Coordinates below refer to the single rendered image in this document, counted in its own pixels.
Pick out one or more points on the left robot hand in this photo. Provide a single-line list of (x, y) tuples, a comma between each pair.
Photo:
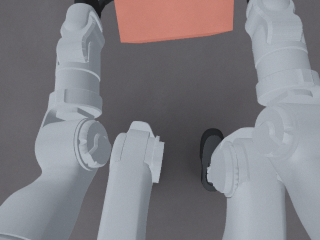
[(98, 5)]

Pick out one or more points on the right robot shin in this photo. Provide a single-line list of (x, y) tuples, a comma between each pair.
[(245, 132)]

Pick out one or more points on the left robot upper arm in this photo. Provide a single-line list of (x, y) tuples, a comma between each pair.
[(69, 154)]

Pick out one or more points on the carton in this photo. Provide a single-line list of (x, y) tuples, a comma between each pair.
[(145, 21)]

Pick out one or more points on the left robot forearm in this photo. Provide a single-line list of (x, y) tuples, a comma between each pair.
[(78, 67)]

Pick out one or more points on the right robot forearm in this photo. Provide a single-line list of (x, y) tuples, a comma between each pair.
[(280, 54)]

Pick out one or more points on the right robot upper arm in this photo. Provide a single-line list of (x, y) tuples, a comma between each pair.
[(289, 135)]

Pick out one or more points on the robot right thigh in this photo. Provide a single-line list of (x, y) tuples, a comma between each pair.
[(256, 209)]

